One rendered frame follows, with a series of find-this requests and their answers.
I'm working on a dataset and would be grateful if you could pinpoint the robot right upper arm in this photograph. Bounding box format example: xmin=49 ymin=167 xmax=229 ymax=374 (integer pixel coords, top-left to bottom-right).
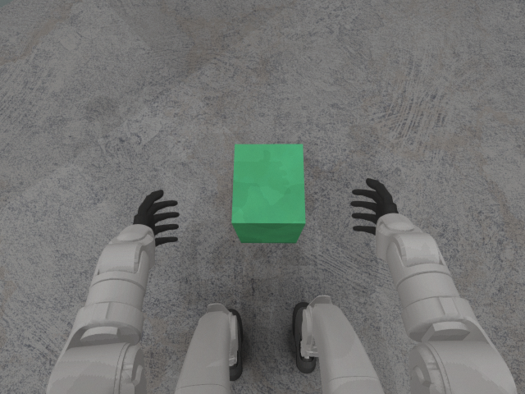
xmin=409 ymin=340 xmax=516 ymax=394

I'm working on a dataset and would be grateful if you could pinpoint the carton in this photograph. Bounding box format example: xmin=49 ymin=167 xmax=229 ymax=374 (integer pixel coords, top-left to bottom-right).
xmin=231 ymin=144 xmax=305 ymax=243

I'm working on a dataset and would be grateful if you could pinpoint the robot left forearm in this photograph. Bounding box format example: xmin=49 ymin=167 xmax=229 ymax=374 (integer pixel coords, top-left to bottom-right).
xmin=46 ymin=224 xmax=155 ymax=394

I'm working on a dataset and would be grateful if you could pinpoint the robot left upper arm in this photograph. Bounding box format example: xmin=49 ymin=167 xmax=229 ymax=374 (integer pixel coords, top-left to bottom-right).
xmin=49 ymin=342 xmax=147 ymax=394

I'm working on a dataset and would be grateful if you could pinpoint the robot foot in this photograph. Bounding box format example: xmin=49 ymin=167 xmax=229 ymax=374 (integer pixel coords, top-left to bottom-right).
xmin=293 ymin=302 xmax=316 ymax=373
xmin=228 ymin=309 xmax=243 ymax=381

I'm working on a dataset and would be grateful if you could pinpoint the left robot hand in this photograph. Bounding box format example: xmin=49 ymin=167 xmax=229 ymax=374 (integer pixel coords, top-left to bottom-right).
xmin=133 ymin=190 xmax=180 ymax=247

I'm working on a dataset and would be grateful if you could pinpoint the right robot hand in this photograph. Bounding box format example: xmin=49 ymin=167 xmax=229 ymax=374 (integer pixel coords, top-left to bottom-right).
xmin=350 ymin=178 xmax=398 ymax=235

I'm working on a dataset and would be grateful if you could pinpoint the robot right forearm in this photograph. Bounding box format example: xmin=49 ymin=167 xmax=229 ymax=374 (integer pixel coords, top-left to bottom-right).
xmin=376 ymin=213 xmax=518 ymax=394

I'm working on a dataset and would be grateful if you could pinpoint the robot right foot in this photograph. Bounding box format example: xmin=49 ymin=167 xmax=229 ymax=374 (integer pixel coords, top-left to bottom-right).
xmin=293 ymin=302 xmax=316 ymax=373

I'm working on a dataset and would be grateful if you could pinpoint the robot left foot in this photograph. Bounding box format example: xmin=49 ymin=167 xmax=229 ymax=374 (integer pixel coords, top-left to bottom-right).
xmin=228 ymin=309 xmax=243 ymax=381

